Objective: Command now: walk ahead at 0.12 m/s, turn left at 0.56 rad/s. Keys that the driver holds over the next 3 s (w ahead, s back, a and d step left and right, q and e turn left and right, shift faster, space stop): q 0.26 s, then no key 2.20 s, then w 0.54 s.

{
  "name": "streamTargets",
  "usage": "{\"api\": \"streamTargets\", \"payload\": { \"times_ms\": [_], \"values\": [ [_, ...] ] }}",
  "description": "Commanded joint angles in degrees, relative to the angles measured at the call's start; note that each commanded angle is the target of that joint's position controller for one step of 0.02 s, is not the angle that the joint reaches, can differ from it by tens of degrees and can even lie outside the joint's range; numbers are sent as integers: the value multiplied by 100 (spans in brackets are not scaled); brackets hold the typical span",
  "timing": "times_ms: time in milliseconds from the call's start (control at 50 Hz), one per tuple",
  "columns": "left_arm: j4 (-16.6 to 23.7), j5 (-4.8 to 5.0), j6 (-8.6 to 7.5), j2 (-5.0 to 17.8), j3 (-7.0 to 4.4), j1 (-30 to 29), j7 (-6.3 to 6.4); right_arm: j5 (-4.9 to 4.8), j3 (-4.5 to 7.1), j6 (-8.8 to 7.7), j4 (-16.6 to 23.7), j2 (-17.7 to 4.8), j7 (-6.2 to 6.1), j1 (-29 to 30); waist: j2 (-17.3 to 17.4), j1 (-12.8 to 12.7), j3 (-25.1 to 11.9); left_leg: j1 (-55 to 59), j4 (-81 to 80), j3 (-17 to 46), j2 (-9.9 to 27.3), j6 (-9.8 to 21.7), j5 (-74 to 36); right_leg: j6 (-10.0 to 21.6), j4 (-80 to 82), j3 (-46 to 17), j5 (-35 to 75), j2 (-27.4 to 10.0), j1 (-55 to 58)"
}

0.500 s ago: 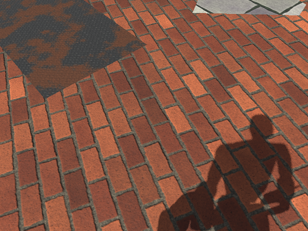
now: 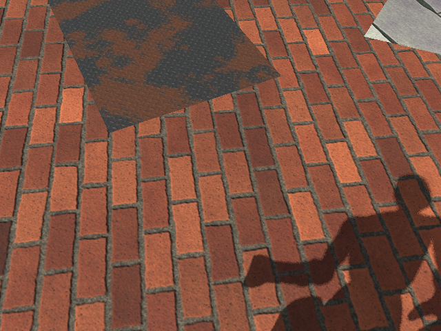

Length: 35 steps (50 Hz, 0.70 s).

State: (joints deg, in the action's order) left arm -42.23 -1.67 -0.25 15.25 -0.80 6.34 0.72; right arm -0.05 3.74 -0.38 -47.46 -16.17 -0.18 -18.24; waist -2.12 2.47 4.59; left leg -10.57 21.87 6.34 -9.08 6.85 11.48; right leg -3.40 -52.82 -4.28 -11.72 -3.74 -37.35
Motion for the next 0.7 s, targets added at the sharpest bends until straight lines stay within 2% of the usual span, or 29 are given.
{"api": "streamTargets", "payload": {
  "times_ms": [20, 80, 120, 160, 180, 200, 220, 240, 260, 280, 300, 320, 360, 420, 480, 540, 580, 600, 620, 640, 660, 680, 700],
  "values": [
    [393, 39, -9, 519, -102, -32, 29, 31, 235, 57, 310, -916, -84, -388, 709, 38, -828, 682, 156, 1065, 1458, 321, -4445, 3, 279, 206, 163, 228, 240],
    [483, 82, -54, 613, -90, -191, 68, 107, 264, 129, 401, -969, -104, -369, 734, 93, -698, 882, 425, 1484, 1586, 437, -4404, 103, 722, 80, -207, 357, 304],
    [483, 116, -101, 691, -92, -58, 94, 134, 284, 160, 494, -1016, -103, -209, 775, 12, -640, 841, 621, 1784, 1584, 407, -4281, 218, 1209, -14, -442, 460, 684],
    [402, 130, -162, 748, -104, 378, 128, 96, 291, 163, 623, -1047, -88, 180, 842, -283, -591, 477, 851, 1981, 1356, 158, -3639, 354, 2232, -27, -254, 572, 1611],
    [330, 69, -228, 797, -121, 758, 171, 15, 272, 134, 720, -1013, -80, 448, 717, -555, -648, 40, 1256, 1914, 1082, -92, -3202, 459, 3076, -137, 569, 419, 2497],
    [355, 7, -261, 1250, -215, 1059, 251, -68, 165, 91, 870, -639, -66, 200, -306, -471, -1192, -475, 2467, 1243, 657, -400, -1403, 815, 3217, -1217, 2036, -948, 3580],
    [487, 105, -132, 1561, -257, 827, 231, -48, 163, 145, 874, -500, -108, -557, -1369, -67, -1481, -1494, 3532, 171, -451, -561, 3006, 1745, 3188, -2797, 4310, -2266, 4058],
    [422, 191, -40, 1260, -254, 1010, 193, 190, 229, 226, 671, -895, -141, -652, -831, -106, -1487, -1685, 4494, -64, 48, -622, 2979, 2088, 3088, -2842, 4312, -2324, 3789],
    [490, 174, -10, 837, -144, 838, 195, 208, 271, 279, 607, -987, -106, -321, -289, -127, -1089, -1729, 4764, -26, 229, -668, 2447, 1931, 3119, -2088, 3764, -1907, 3407],
    [533, 134, 25, 661, -91, 550, 190, 169, 265, 335, 617, -916, -50, -102, -158, -81, -793, -1663, 4718, -29, 346, -751, 2030, 1682, 3290, -1430, 3088, -1443, 3012],
    [554, 90, 33, 680, -92, 385, 201, 136, 244, 389, 672, -840, 13, 26, -439, -48, -673, -1646, 4655, -38, 412, -827, 1742, 1502, 3405, -1030, 2665, -1133, 2847],
    [543, 39, 22, 730, -113, 352, 199, 91, 210, 421, 659, -773, 67, -6, -681, -63, -655, -1546, 4705, -104, 349, -900, 1558, 1466, 3424, -722, 2773, -915, 2714],
    [479, 25, -23, 752, -140, 465, 158, 34, 170, 442, 679, -703, 100, 29, -672, -82, -794, -1424, 4543, -118, 247, -944, 1410, 1507, 3396, -460, 2968, -836, 2728],
    [374, 49, -52, 780, -166, 602, 123, 71, 87, 476, 713, -582, 94, 234, -647, -160, -842, -1360, 3776, -137, 330, -930, 1415, 1597, 3473, -455, 2353, -932, 2853],
    [296, 22, -12, 822, -186, 612, 62, 74, -33, 502, 712, -423, 93, 446, -780, -257, -788, -832, 2586, -364, 494, -827, 1538, 1555, 3560, -431, 1325, -884, 2632],
    [166, 5, 75, 951, -241, 736, -8, 43, -94, 471, 657, -422, 66, 500, -887, -331, -735, -313, 1551, -647, 518, -687, 1371, 1541, 3481, -543, 934, -886, 2495],
    [92, 75, 145, 929, -235, 725, -16, 77, -149, 380, 483, -340, 39, 208, -653, -112, -671, 474, 104, -749, 550, -518, 399, 1281, 3188, -439, 951, -780, 2124],
    [25, 67, 138, 858, -226, 932, -21, 131, -158, 311, 492, -474, 14, 284, -352, -160, -615, 815, -427, -309, 810, -406, 25, 957, 3065, -386, 682, -697, 1786],
    [120, 61, 112, 501, -145, 1065, -66, 248, -148, 234, 570, -774, -24, 305, 707, -294, -804, 1084, -971, 1119, 2012, -209, 282, 609, 2207, 65, -140, -266, 1447],
    [176, 132, 156, 336, -83, 895, -9, 175, -132, 201, 598, -942, -39, 759, 1547, -371, -329, -457, -1016, 1639, 2693, 316, -184, 430, 2275, 478, -1302, 320, 1830],
    [62, 114, 217, 516, -126, 797, 7, 196, -217, 136, 627, -616, -35, 1019, 1154, -368, -116, -803, -1017, 1366, 2465, 387, -52, 415, 1911, 266, -1200, 195, 2306],
    [2, 128, 224, 444, -124, 799, -15, 174, -286, 89, 588, -456, -55, 1167, 1132, -468, -118, -810, -944, 1078, 2201, 244, 27, 448, 2092, 278, -903, 275, 2412],
    [-113, 120, 205, 414, -120, 882, -29, 165, -307, 71, 527, -435, -85, 1218, 1116, -524, -98, -719, -842, 776, 1934, 72, -40, 445, 2298, 322, -526, 307, 2531]
  ]
}}
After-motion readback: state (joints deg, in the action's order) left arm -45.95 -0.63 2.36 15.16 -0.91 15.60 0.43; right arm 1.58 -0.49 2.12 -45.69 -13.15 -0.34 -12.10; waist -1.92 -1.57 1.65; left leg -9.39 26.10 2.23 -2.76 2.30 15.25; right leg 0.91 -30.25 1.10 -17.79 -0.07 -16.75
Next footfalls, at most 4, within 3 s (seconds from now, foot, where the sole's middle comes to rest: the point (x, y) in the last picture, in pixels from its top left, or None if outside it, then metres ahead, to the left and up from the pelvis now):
0.20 right None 0.17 -0.13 -0.78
0.60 left None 0.06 0.07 -0.78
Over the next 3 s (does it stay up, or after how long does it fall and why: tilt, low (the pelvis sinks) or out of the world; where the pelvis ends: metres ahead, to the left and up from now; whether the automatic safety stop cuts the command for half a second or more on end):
stays up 0.25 -0.04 0.00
